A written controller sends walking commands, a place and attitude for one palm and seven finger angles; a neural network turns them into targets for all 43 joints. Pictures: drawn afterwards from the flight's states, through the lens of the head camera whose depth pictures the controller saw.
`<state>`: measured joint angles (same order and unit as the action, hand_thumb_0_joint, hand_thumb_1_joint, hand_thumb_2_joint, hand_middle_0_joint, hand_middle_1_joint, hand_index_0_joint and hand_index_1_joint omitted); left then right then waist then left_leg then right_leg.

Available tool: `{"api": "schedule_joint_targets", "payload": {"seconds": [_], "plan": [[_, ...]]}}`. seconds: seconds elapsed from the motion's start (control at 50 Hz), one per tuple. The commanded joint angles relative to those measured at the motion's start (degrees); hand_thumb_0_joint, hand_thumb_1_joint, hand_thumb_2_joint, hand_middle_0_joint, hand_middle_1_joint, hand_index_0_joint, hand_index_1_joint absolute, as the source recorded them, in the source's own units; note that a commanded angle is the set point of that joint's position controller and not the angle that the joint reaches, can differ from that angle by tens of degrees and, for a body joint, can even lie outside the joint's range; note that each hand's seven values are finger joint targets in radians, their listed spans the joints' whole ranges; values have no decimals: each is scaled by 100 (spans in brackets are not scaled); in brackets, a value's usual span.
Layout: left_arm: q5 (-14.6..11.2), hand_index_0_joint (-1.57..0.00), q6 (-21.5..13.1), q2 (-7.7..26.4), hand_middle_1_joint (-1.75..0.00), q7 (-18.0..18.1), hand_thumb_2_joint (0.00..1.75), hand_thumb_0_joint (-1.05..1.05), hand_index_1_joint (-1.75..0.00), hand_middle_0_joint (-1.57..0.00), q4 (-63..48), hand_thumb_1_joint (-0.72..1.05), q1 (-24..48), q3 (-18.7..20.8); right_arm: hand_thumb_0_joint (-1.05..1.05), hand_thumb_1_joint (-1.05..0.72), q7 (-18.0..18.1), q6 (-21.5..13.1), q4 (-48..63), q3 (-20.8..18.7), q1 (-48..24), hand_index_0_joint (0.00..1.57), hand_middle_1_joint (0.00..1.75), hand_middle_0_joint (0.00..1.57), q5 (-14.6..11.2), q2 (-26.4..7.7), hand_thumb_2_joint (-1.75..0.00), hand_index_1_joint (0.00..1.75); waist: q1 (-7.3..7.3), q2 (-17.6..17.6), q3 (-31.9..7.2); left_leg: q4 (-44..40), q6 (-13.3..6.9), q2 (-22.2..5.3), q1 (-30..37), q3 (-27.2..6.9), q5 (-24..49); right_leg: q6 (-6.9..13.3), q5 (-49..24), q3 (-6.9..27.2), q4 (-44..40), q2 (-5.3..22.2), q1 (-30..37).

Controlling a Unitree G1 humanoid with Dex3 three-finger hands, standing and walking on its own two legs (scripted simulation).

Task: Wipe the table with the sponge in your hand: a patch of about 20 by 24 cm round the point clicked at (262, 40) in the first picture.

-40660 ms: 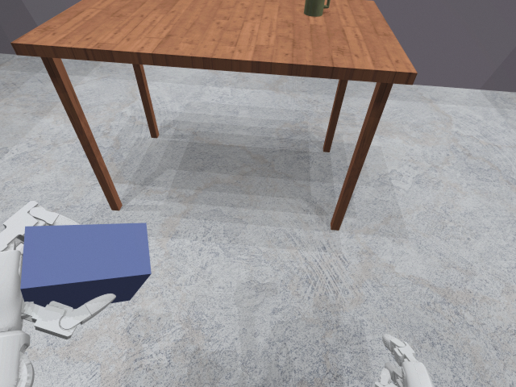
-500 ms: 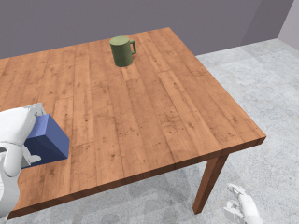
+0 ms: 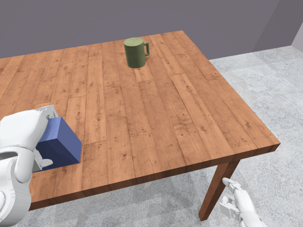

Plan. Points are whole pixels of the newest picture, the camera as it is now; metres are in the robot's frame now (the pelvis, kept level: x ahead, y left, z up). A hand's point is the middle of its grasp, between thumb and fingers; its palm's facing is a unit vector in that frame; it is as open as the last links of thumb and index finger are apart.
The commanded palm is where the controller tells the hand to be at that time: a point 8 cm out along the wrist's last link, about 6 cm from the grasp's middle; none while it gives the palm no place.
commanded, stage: lift the sponge slowly off the table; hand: left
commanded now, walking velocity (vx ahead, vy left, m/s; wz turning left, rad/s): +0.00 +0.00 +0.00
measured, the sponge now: (48, 150) +0.23 +0.31 +0.11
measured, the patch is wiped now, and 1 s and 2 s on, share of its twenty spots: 1.00 1.00 1.00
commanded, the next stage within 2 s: bring the sponge back beside the body in 1.72 s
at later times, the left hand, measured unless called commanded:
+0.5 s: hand (40, 139) +0.22 +0.29 +0.17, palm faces +0.08 -0.03 -1.00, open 10.3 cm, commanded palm +0.18 +0.29 +0.24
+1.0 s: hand (27, 131) +0.22 +0.30 +0.20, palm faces +0.08 +0.02 -1.00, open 10.3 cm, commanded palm +0.18 +0.30 +0.27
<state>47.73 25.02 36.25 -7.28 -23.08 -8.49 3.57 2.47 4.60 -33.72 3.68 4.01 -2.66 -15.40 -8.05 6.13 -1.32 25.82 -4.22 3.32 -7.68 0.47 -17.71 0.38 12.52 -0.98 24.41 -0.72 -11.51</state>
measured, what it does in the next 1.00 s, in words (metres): shifts its weight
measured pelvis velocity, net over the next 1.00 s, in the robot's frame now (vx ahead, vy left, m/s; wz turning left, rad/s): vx -0.04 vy -0.04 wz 0.01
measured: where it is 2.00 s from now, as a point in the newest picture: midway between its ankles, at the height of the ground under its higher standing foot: outside the picture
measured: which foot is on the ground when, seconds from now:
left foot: down 0.00-1.00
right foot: down 0.00-1.00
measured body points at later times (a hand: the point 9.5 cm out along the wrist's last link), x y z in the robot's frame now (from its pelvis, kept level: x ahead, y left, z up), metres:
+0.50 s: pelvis -0.02 -0.03 +0.00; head -0.03 -0.07 +0.45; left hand +0.21 +0.29 +0.22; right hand +0.24 -0.22 -0.08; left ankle -0.04 +0.07 -0.74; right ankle +0.00 -0.12 -0.74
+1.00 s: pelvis -0.04 -0.04 +0.00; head -0.05 -0.09 +0.45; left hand +0.21 +0.29 +0.26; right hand +0.19 -0.26 -0.09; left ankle -0.04 +0.07 -0.74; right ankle +0.00 -0.12 -0.74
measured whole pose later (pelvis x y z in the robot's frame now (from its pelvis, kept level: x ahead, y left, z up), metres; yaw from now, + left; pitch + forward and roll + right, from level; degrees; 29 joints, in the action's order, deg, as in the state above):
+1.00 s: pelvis -0.04 -0.04 +0.00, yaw +1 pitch -4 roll +0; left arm 43.1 15.6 44.3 -13.3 -5.6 6.4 7.3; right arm 6.7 1.4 -37.1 3.1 5.0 -2.9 -17.2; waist -7.7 6.7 1.9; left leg 26.2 -1.0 1.5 -6.9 -0.7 -15.0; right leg 3.6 10.5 -2.3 25.6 -2.4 -11.0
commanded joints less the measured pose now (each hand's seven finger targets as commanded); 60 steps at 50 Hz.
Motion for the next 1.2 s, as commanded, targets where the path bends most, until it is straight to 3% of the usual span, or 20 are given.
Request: {"api": "schedule_joint_targets", "payload": {"seconds": [0.0,0.24,0.28,0.32,0.34,0.38,0.42,0.5,0.52,0.58,0.62,0.74,0.82,0.9,0.92,0.98,1.02,1.1,1.12,1.18], "plan": [[-52,-120,-27,888,-160,29,130,0,-160,-120,-900,10,896,451,0,-90,29,-353,935,-228,-1028,20,30,20,-2,-591,-90,30,-31,-116,-887,-396,389,-432,-57,-544,2916,355,-1267,43,-39,-125,757],[180,-120,-56,1652,-160,141,130,0,-160,-120,-874,10,2069,938,0,-90,104,-436,817,-148,-1188,20,30,20,58,-579,-90,30,-112,-7,-1120,-508,270,-262,-84,-460,2459,474,-1175,252,-95,-116,1143],[146,-120,-62,1427,-160,90,130,0,-160,-120,-542,10,2095,713,0,-90,127,-409,751,-146,-1222,20,30,20,29,-578,-90,30,-44,-53,-945,-556,274,-243,-48,-401,2241,449,-1053,224,-228,-113,1018],[127,-120,-106,1765,-160,62,130,0,-160,-120,-868,10,2125,1015,0,-90,143,-498,910,-85,-1569,20,30,20,-12,-519,-90,30,-121,61,-1192,-535,213,-188,3,-499,2203,527,-1135,542,-193,-166,1227],[158,-120,-106,1879,-160,74,130,0,-160,-120,-637,10,2341,1037,0,-90,172,-465,755,-119,-1268,20,30,20,56,-585,-90,30,-97,59,-1196,-499,223,-181,-39,-395,2249,476,-1137,321,-172,-66,1206],[108,-120,-124,1786,-160,10,130,0,-160,-120,-109,10,2406,926,0,-90,195,-442,668,-134,-1235,20,30,20,23,-616,-90,30,-15,-142,-855,-535,241,-186,-94,-372,1974,441,-926,303,-324,-67,992],[66,-120,-190,2014,-160,-46,130,0,-160,-120,-439,10,2492,1120,0,-90,211,-514,833,-90,-1568,20,30,20,-41,-558,-90,30,-72,113,-1070,-498,205,-137,-10,-441,1934,528,-937,642,-308,-103,1128],[-59,-120,-336,2120,-160,-156,130,0,-160,-120,71,10,2597,1143,0,-90,263,-471,710,-146,-1254,20,30,20,2,-644,-90,30,-48,18,-1031,-440,215,-125,-47,-334,1936,429,-1018,371,-330,31,1108],[-58,-120,-363,2108,-160,-200,130,0,-160,-120,-136,10,2686,1144,0,-90,267,-562,848,-98,-1507,20,30,20,-62,-573,-90,30,-17,211,-1066,-413,215,-119,-8,-417,1884,510,-971,665,-335,-29,1092],[-122,-120,-505,2356,-160,-259,130,0,-160,-120,485,10,2623,1342,0,-90,324,-514,678,-168,-1130,20,30,20,-5,-696,-90,30,-12,-181,-850,-385,209,-131,-144,-334,1709,406,-797,400,-381,68,977],[-157,-120,-622,2327,-160,-304,130,0,-160,-120,35,10,2741,1324,0,-90,336,-613,877,-137,-1420,20,30,20,-69,-604,-90,30,-5,118,-1091,-335,203,-106,-41,-403,1690,473,-786,712,-346,31,1040],[-227,-120,-884,2888,-160,-273,130,0,-160,-120,545,10,3028,1757,0,-90,425,-624,735,-212,-1042,20,30,20,20,-738,-90,30,-41,-17,-1138,-200,220,-93,-184,-332,1575,431,-699,669,-310,220,1104],[-301,-120,-979,2718,-160,-281,130,0,-160,-120,444,10,3085,1648,0,-90,434,-703,824,-202,-1268,20,30,20,-83,-652,-90,30,15,8,-1011,-227,233,-88,-120,-416,1399,451,-445,917,-417,120,925],[-350,-120,-957,2696,-160,-291,130,0,-160,-120,857,10,3191,1562,0,-90,451,-654,705,-237,-1053,20,30,20,-15,-726,-90,30,-9,-120,-833,-247,249,-110,-286,-340,1287,387,-414,654,-391,236,887],[-305,-120,-934,2716,-160,-301,130,0,-160,-120,612,10,3324,1587,0,-90,448,-719,805,-209,-1304,20,30,20,-90,-662,-90,30,17,25,-957,-254,249,-103,-216,-424,1230,456,-257,958,-423,159,871],[-300,-120,-867,2739,-160,-339,130,0,-160,-120,1094,10,3491,1505,0,-90,480,-654,652,-237,-1038,20,30,20,-36,-745,-90,30,48,-178,-794,-292,250,-127,-298,-329,1100,369,-133,664,-457,233,772],[-249,-120,-817,2627,-160,-402,130,0,-160,-120,963,10,3860,1318,0,-90,482,-713,771,-172,-1348,20,30,20,-120,-660,-90,30,89,-64,-797,-352,254,-130,-297,-436,916,433,148,917,-503,178,694],[-191,-120,-854,2744,-160,-466,130,0,-160,-120,994,10,4082,1290,0,-90,471,-680,715,-186,-1176,20,30,20,-36,-704,-90,30,-5,23,-1074,-390,255,-124,-286,-382,1058,410,-149,609,-357,267,913],[-158,-120,-823,2811,-160,-479,130,0,-160,-120,827,10,4032,1420,0,-90,464,-738,806,-166,-1381,20,30,20,-88,-642,-90,30,-8,162,-1159,-378,260,-129,-252,-477,1086,495,-110,919,-345,194,949],[-184,-120,-773,2793,-160,-546,130,0,-160,-120,1320,10,4061,1360,0,-90,457,-627,663,-176,-1101,20,30,20,-30,-726,-90,30,9,-214,-834,-444,264,-172,-380,-390,1002,401,-85,556,-393,242,797]]}}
